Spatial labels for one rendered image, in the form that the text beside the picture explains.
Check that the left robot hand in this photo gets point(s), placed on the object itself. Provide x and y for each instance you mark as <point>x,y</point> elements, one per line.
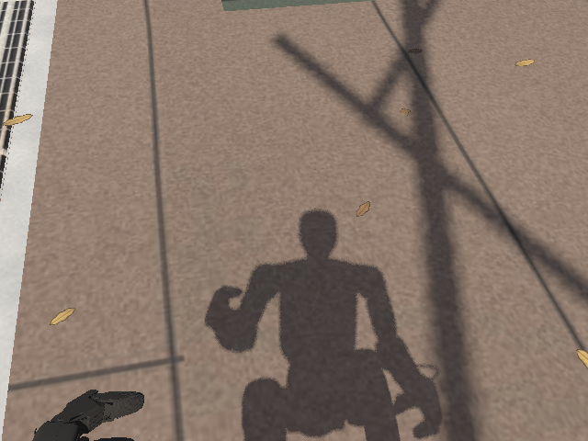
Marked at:
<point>88,411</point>

